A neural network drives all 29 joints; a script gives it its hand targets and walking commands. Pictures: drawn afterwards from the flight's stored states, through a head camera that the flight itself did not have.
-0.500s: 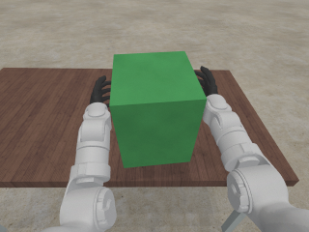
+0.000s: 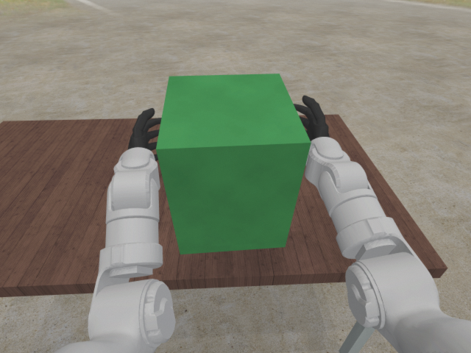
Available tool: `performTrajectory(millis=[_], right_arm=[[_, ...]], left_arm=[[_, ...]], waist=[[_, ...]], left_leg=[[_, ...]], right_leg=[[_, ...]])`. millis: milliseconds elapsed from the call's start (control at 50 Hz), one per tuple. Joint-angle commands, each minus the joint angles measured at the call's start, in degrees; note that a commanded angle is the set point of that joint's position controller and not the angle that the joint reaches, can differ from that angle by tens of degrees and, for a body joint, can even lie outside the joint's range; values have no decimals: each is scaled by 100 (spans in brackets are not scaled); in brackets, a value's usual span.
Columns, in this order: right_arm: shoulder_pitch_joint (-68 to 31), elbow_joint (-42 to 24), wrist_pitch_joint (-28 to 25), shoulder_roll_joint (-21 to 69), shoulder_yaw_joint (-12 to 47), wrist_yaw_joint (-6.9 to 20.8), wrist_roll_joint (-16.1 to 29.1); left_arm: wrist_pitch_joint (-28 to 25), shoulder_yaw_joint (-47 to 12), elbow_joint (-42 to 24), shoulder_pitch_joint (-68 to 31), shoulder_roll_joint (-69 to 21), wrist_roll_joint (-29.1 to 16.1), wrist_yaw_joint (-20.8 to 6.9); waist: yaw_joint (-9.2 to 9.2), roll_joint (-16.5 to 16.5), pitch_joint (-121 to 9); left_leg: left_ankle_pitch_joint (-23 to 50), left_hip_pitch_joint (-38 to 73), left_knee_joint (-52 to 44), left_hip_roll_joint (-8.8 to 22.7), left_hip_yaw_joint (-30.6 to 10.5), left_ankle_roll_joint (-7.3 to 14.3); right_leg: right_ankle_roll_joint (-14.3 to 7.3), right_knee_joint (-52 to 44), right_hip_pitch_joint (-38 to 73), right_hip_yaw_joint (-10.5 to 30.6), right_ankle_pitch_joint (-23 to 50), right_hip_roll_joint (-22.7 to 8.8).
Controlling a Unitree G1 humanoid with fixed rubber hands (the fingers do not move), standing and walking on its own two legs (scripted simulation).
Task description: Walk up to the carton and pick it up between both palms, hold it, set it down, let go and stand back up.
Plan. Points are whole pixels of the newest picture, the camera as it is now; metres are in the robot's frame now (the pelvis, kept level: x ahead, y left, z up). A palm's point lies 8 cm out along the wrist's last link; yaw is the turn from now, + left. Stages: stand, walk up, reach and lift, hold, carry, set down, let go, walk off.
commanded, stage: reach and lift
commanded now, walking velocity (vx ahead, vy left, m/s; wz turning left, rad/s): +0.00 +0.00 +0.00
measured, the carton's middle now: (229, 164) +0.40 +0.01 +0.16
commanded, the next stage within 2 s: hold in 0.82 s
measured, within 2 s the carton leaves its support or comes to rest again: neither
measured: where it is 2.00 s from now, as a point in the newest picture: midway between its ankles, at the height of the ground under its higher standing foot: outside the picture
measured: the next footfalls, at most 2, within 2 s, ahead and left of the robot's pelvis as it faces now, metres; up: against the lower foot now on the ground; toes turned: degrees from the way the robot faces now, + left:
none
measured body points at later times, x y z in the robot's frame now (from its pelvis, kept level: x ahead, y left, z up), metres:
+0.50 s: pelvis +0.01 +0.00 +0.00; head -0.07 +0.01 +0.44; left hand +0.40 +0.14 +0.23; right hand +0.40 -0.16 +0.24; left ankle +0.05 +0.13 -0.75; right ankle -0.01 -0.13 -0.75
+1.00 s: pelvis +0.01 +0.00 +0.00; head -0.07 +0.01 +0.44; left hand +0.39 +0.14 +0.25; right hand +0.39 -0.15 +0.27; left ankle +0.05 +0.13 -0.75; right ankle -0.01 -0.13 -0.75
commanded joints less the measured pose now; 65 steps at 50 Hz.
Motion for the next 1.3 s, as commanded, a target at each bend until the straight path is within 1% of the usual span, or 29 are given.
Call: performTrajectory(millis=[0,20,80,100,160,180,220,300,320,340,400,480,520,540,560,580,620,720,760,860,900,960,1000,1080,1100,1120,1160,1220,1280], right_arm=[[-4564,-1496,-180,3561,1595,510,408],[-4605,-1426,-162,3552,1507,530,390],[-4493,-1236,-122,3597,1427,551,440],[-4407,-1035,-76,3515,1374,546,373],[-4495,-959,-36,3405,1254,569,429],[-4490,-841,-20,3414,1276,579,449],[-4658,-993,-25,3405,1288,570,534],[-4838,-1525,0,3521,1655,507,802],[-4679,-1395,42,3436,1626,501,808],[-4660,-1327,80,3463,1540,494,813],[-4573,-1379,178,3433,1635,453,895],[-4653,-1647,270,3543,1825,386,1059],[-4645,-2057,298,3637,2020,320,1193],[-4712,-2048,348,3641,2020,295,1192],[-4528,-2044,382,3594,1999,279,1198],[-4639,-2032,430,3546,1918,272,1202],[-4429,-2122,516,3552,1960,220,1197],[-4446,-2166,659,3515,1973,155,1240],[-4566,-2211,683,3517,2012,164,1275],[-4634,-2339,789,3498,1988,154,1399],[-4773,-2204,840,3490,1963,167,1360],[-4853,-2079,865,3448,1843,198,1386],[-4673,-2014,933,3383,1883,200,1484],[-4814,-1996,1030,3478,1915,197,1534],[-4759,-1740,1078,3436,1843,198,1476],[-4640,-1811,1088,3420,1813,179,1510],[-4862,-1833,1113,3425,1871,190,1559],[-4859,-1698,1164,3412,1824,204,1649],[-5048,-2050,1170,3571,1909,175,1708]], left_arm=[[-405,-2643,-572,-4546,-3447,-826,-859],[-397,-2615,-548,-4670,-3438,-837,-863],[-436,-2663,-772,-4893,-3495,-950,-836],[-392,-2547,-481,-4770,-3415,-834,-849],[-309,-2577,-400,-4765,-3460,-845,-883],[-311,-2498,-379,-4856,-3431,-799,-876],[-323,-2587,-471,-5028,-3500,-915,-870],[-313,-2604,-642,-4883,-3494,-993,-842],[-314,-2681,-768,-4971,-3521,-1017,-824],[-315,-2635,-781,-5079,-3506,-1016,-814],[-200,-2464,-558,-4666,-3410,-873,-858],[-184,-2498,-875,-4901,-3272,-941,-865],[-156,-2665,-1189,-4842,-3304,-1026,-878],[-152,-2629,-1163,-4940,-3230,-1015,-877],[-145,-2680,-1352,-4954,-3261,-1042,-869],[-101,-2646,-1163,-4910,-3209,-1043,-888],[-45,-2642,-1340,-4731,-3151,-1032,-911],[113,-2567,-1219,-4648,-3088,-1000,-1026],[140,-2591,-1315,-4741,-3114,-986,-1022],[218,-2769,-1533,-4998,-3150,-1139,-1002],[224,-2654,-1283,-5018,-3115,-1101,-984],[244,-2772,-1328,-5237,-3221,-1177,-958],[285,-2749,-1312,-5029,-3214,-1148,-926],[334,-2468,-1260,-5061,-3068,-1066,-942],[355,-2392,-1125,-5148,-2959,-989,-964],[385,-2490,-1217,-5057,-3067,-1044,-974],[427,-2453,-1139,-5132,-3061,-1028,-997],[459,-2476,-1229,-5255,-3024,-1009,-972],[436,-2565,-1493,-5496,-3118,-1183,-968]], waist=[[-75,191,-2069],[-98,191,-2073],[-151,347,-2242],[-150,325,-1977],[-192,403,-1882],[-134,429,-1805],[-175,435,-2069],[-96,271,-2447],[-146,462,-2417],[-176,447,-2370],[-52,286,-2100],[-17,218,-2340],[-96,164,-2605],[-59,195,-2571],[-131,324,-2590],[-141,272,-2417],[-174,229,-2406],[-204,60,-2261],[-147,156,-2291],[-226,380,-2430],[-179,212,-2310],[-234,391,-2360],[-215,434,-2404],[-70,216,-2359],[-93,213,-2121],[-187,283,-2202],[-117,232,-2135],[-111,415,-2198],[-138,324,-2471]], left_leg=[[563,1110,-92,-412,256,-95],[394,1031,-132,-410,276,-95],[596,1116,-86,-388,261,-150],[437,1010,-152,-387,268,-133],[298,893,-192,-356,277,-195],[283,852,-220,-354,276,-183],[568,973,-154,-336,254,-227],[1181,1131,8,-390,228,-186],[1185,1138,18,-378,231,-245],[1157,1180,19,-367,219,-246],[1151,1044,-25,-392,224,-168],[1391,1188,75,-449,243,-128],[1656,1238,181,-501,234,-138],[1632,1224,172,-502,234,-135],[1687,1242,190,-491,219,-178],[1545,1187,156,-486,213,-160],[1508,1199,178,-503,227,-165],[1272,1092,100,-483,221,-100],[1300,1093,101,-499,228,-127],[1510,1059,143,-472,203,-195],[1257,1060,88,-445,189,-148],[1160,976,71,-411,170,-197],[1315,1096,79,-377,156,-243],[1202,1002,66,-426,201,-119],[966,913,6,-439,214,-97],[1073,958,28,-425,230,-138],[1033,897,10,-424,214,-109],[1080,868,51,-440,220,-152],[1159,925,84,-453,215,-137]], right_leg=[[222,-311,-438,-209,516,427],[218,-332,-474,-205,313,403],[186,-278,-452,-212,557,406],[174,-329,-508,-195,376,396],[146,-333,-412,-206,283,411],[139,-323,-413,-200,235,412],[146,-269,-389,-206,466,457],[203,-236,-150,-229,1019,508],[185,-213,-190,-228,1012,514],[180,-214,-261,-199,959,514],[205,-274,-210,-199,964,506],[286,-234,-146,-163,1272,510],[341,-151,42,-169,1781,518],[346,-158,44,-132,1815,500],[327,-119,29,-127,1849,512],[332,-180,-72,-132,1659,501],[373,-148,13,-112,1894,465],[420,-145,43,-100,1835,453],[394,-134,32,-121,1761,479],[353,-110,42,-138,1665,524],[353,-156,-119,-152,1389,543],[277,-158,-190,-139,1124,569],[255,-165,-157,-115,1294,590],[311,-194,-154,-99,1215,556],[323,-223,-256,-109,983,544],[298,-206,-199,-103,1173,553],[298,-232,-247,-103,993,565],[282,-195,-212,-77,1035,566],[293,-172,-192,-70,1134,567]])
